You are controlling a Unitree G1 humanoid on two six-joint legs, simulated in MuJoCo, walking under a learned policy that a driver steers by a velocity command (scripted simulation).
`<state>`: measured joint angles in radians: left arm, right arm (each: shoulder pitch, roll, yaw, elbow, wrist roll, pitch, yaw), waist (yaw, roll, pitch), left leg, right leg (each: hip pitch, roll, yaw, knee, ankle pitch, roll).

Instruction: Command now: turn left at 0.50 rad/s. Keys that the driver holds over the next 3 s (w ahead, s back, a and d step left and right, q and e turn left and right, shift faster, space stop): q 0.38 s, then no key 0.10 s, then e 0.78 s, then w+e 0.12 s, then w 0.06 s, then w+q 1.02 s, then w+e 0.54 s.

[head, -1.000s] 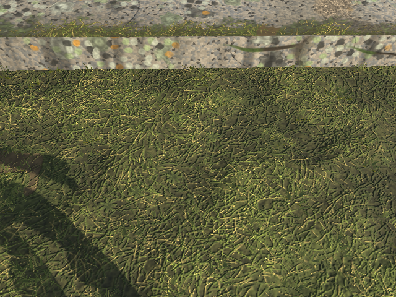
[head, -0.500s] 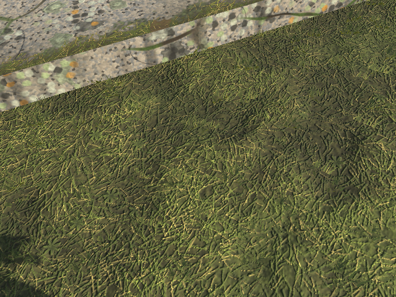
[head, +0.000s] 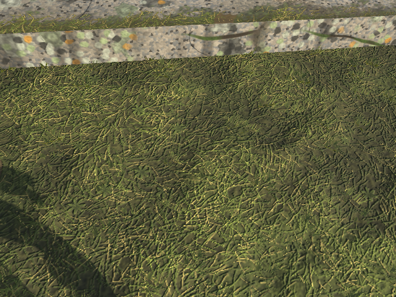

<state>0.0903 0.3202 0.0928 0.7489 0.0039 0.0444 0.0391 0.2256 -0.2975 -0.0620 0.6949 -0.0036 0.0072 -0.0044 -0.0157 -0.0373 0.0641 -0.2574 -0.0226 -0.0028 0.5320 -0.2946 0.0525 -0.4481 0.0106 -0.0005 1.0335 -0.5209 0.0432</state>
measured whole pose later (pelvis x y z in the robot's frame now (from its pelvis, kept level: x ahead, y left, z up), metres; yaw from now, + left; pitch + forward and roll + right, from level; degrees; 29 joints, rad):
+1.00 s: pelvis +0.00 -0.04 +0.00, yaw +6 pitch +1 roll +1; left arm 0.17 0.33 0.08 0.71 -0.03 0.05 -0.02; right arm 0.16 -0.29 -0.07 0.69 0.01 0.02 -0.04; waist -0.01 0.01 0.07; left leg -0.19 0.06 0.06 0.49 -0.30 -0.03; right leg -0.37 -0.02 -0.03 0.77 -0.41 0.06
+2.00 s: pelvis +0.21 -0.09 -0.01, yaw +1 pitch +2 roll -1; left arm 0.03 0.28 0.04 0.61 0.00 -0.11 -0.02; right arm 0.47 -0.30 -0.06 0.77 0.03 -0.03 -0.02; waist -0.09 0.02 0.03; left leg -0.13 -0.03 -0.22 0.71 -0.48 0.01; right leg -0.40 0.04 0.02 0.51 -0.14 -0.01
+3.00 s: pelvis +0.76 +0.03 -0.02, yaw +9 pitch +2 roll +2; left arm 0.12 0.27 0.03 0.67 -0.02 -0.05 -0.07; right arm 0.32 -0.31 -0.06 0.80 0.01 -0.04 -0.01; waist -0.05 -0.03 0.03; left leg 0.10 -0.01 0.19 0.37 -0.46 0.01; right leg -0.53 -0.01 -0.04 0.57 -0.08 -0.08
